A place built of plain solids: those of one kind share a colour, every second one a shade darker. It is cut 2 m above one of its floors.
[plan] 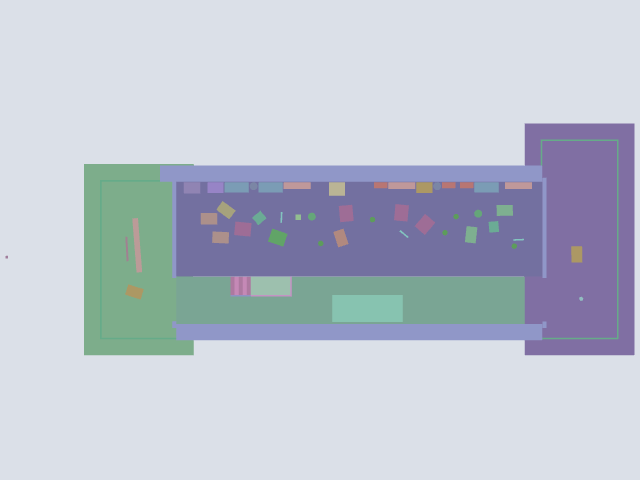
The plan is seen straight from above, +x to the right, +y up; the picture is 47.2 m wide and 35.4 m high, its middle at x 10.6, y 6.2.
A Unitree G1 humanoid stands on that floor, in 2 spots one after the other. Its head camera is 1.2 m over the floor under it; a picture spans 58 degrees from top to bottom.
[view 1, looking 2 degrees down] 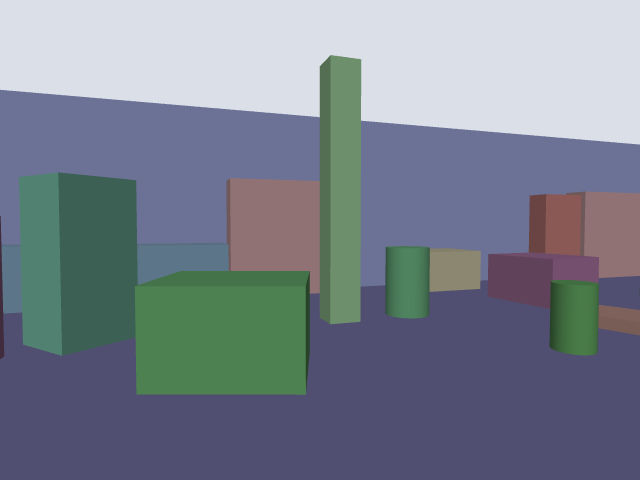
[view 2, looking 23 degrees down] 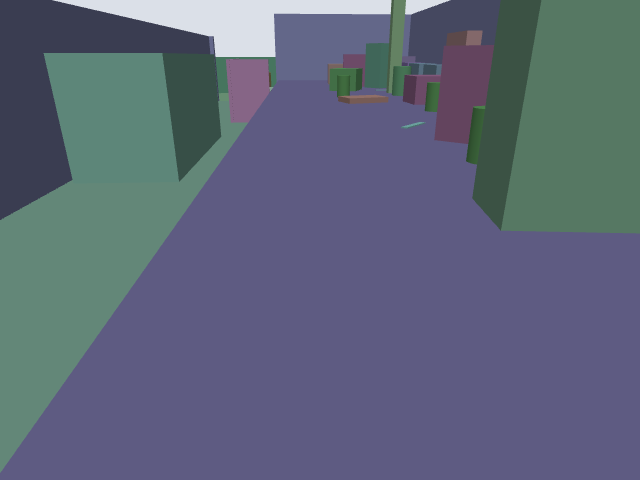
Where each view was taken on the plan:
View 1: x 7.00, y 2.83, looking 71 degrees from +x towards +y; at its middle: column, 5.54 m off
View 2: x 25.00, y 4.45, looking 177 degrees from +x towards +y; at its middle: floor_bank_floorboards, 3.07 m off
